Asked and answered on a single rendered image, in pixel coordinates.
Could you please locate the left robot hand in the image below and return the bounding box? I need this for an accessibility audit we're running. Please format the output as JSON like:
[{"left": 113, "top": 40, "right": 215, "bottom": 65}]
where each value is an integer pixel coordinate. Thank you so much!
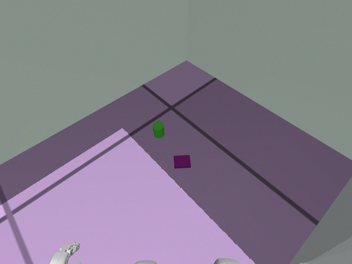
[{"left": 48, "top": 242, "right": 81, "bottom": 264}]

